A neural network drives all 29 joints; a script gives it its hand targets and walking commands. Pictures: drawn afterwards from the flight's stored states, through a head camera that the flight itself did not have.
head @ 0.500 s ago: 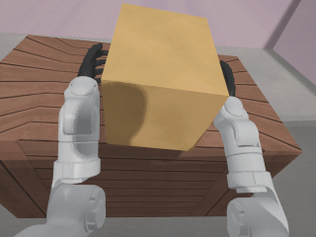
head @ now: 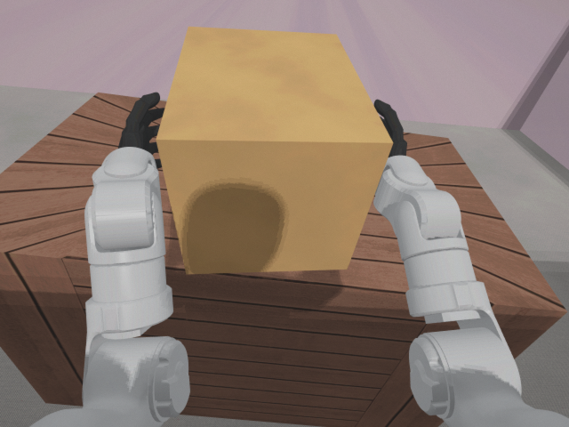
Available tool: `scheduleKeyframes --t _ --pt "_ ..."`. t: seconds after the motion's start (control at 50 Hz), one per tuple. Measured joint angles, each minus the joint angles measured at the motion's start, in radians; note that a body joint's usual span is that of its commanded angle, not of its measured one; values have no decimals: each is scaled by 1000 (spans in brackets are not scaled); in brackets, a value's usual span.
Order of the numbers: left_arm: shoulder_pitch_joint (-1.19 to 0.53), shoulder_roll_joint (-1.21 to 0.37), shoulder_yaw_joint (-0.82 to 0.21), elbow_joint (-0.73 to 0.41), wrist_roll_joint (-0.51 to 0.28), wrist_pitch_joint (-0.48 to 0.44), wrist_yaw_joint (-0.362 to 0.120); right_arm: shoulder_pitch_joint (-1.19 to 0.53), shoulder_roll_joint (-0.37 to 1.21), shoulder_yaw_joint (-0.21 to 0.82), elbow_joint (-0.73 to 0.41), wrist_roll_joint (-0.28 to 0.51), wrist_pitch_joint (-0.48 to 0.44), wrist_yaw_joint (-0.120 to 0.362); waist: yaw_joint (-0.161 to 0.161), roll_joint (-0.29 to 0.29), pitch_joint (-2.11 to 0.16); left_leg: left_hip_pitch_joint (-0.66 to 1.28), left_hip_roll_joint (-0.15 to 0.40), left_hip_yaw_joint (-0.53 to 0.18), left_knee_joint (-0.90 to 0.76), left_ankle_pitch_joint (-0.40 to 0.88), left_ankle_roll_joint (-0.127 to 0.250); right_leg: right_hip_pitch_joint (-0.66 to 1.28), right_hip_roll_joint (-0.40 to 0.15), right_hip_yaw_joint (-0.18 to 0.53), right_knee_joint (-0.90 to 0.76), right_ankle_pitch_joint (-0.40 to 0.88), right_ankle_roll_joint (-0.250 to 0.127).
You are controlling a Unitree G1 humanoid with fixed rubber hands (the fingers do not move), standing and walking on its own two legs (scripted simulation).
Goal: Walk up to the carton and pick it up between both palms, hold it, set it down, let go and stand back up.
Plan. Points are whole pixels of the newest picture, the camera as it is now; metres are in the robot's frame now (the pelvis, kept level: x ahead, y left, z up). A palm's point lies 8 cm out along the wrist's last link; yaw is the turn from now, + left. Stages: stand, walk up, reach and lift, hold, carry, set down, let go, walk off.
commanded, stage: hold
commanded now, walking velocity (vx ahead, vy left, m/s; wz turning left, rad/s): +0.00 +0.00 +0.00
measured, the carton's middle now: (266, 146) +0.42 +0.03 +0.23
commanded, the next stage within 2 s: none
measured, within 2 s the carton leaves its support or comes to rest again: neither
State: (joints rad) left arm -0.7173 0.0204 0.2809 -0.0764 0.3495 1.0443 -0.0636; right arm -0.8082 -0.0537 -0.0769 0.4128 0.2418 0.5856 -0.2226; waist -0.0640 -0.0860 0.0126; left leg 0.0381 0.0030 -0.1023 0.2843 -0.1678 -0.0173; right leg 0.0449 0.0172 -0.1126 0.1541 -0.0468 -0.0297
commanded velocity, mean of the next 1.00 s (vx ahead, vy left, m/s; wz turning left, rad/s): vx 0.00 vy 0.00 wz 0.00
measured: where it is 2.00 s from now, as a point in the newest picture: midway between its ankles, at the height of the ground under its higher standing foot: outside the picture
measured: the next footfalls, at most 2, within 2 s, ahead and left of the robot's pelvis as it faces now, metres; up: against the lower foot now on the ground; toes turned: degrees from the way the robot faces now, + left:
none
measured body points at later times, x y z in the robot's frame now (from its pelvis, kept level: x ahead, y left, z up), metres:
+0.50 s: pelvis +0.00 -0.01 +0.00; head -0.04 +0.02 +0.45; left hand +0.37 +0.17 +0.23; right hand +0.38 -0.14 +0.23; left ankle +0.01 +0.13 -0.75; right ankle +0.04 -0.10 -0.75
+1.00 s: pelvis +0.00 +0.02 +0.01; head +0.00 +0.00 +0.45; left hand +0.39 +0.15 +0.23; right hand +0.39 -0.16 +0.21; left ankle +0.01 +0.13 -0.75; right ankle +0.04 -0.10 -0.75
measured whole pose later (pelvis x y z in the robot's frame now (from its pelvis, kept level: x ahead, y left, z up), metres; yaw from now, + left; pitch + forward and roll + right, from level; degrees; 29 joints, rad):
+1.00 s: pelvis +0.00 +0.02 +0.01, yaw -4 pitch -1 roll +0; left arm -0.70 0.00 0.26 -0.08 0.29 1.05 -0.04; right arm -0.78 -0.05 -0.13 0.25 0.17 0.73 -0.21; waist -0.04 0.03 -0.02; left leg -0.01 -0.02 -0.02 0.05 -0.04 0.01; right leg -0.08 -0.01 -0.03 0.03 0.05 0.00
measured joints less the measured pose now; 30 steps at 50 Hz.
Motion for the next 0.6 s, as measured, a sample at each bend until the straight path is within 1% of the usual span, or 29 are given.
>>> scheduleKeyframes --t 0.06,0.12,0.18,0.22,0.28,0.36,0.42,0.5,0.6 --pt "-3 10 -2 20 -5 -11 -7 -18 13 -31 5 0 13 -7 -22 -5 1 -40 0 -8 14 4 -4 -36 1 -8 9 4 -3" --pt "22 -4 2 -14 -8 -33 -10 1 17 -32 -49 7 19 -19 -42 3 -4 -75 0 -8 18 8 -4 -68 1 -8 8 11 -3" --pt "44 -24 7 -58 -7 -46 -14 36 6 -6 -114 16 21 -31 -51 19 -15 -90 1 0 13 11 -2 -86 1 -1 3 17 -1" --pt "45 -37 11 -79 -2 -46 -17 57 -6 14 -146 18 18 -37 -48 30 -18 -86 2 7 6 12 0 -86 2 6 1 18 0" --pt "28 -51 22 -82 8 -43 -22 75 -19 33 -161 15 8 -39 -34 41 -14 -63 3 18 -5 12 2 -73 3 17 1 15 0" --pt "-5 -54 40 -41 19 -41 -29 73 -18 35 -130 3 -4 -38 -9 43 1 -27 8 26 -19 11 0 -47 6 25 4 8 -3" --pt "-10 -47 46 -15 17 -41 -33 70 -8 31 -105 -3 -8 -38 0 34 10 -16 11 22 -24 12 -3 -37 9 21 3 5 -6" --pt "23 -28 39 -36 -2 -40 -38 82 8 38 -114 5 -9 -54 -6 15 12 -25 14 7 -20 12 -9 -35 13 6 -6 7 -10" --pt "93 -14 15 -128 -21 -33 -43 115 18 55 -185 38 -2 -79 -31 0 -9 -51 13 -8 -9 9 -11 -46 13 -9 -17 11 -9"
